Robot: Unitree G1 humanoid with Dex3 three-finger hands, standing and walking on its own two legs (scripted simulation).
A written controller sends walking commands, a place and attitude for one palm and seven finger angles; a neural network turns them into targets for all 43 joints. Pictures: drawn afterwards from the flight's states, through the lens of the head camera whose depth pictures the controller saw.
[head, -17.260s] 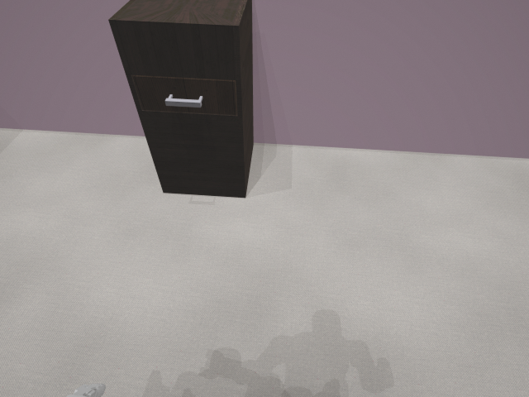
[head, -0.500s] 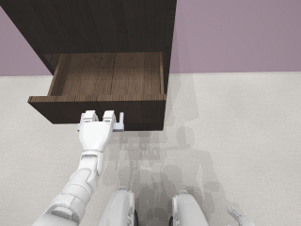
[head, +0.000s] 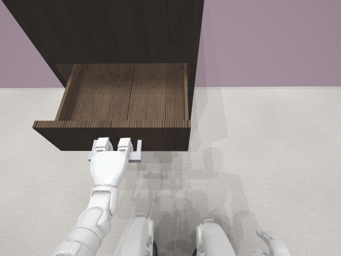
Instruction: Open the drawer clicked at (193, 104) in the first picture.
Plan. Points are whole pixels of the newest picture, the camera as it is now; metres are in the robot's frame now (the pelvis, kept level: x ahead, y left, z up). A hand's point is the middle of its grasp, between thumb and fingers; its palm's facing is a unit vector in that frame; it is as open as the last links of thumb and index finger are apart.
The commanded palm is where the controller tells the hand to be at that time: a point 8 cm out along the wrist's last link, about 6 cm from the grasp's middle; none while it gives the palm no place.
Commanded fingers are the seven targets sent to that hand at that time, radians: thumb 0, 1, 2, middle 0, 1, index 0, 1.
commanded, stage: pull the drawer open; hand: left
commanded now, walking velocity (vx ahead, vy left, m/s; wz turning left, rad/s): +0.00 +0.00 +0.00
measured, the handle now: (116, 150) +0.38 +0.17 -0.06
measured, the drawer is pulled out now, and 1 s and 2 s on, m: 0.21 0.28 0.29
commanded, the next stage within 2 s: open the thumb to release the handle in 1.60 s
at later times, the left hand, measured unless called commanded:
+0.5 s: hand (115, 179) +0.31 +0.16 -0.08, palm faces -0.02 -0.07 -1.00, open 5.3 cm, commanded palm +0.26 +0.17 -0.04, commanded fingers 0.00 0.90 0.90 -0.40 -1.35 -0.40 -1.35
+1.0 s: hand (113, 195) +0.27 +0.16 -0.08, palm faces -0.03 -0.08 -1.00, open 5.4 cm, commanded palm +0.23 +0.17 -0.04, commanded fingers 0.00 0.90 0.90 -0.40 -1.35 -0.40 -1.35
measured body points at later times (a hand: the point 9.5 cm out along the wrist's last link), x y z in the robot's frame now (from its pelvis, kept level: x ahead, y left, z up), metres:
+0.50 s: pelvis +0.00 +0.00 +0.00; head +0.11 -0.01 +0.43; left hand +0.30 +0.16 -0.03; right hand +0.16 -0.24 -0.14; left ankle +0.04 +0.12 -0.60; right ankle +0.01 -0.10 -0.60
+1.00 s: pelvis +0.00 +0.00 -0.01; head +0.10 -0.02 +0.43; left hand +0.26 +0.16 -0.03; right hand +0.18 -0.23 -0.14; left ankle +0.04 +0.12 -0.60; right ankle +0.01 -0.10 -0.60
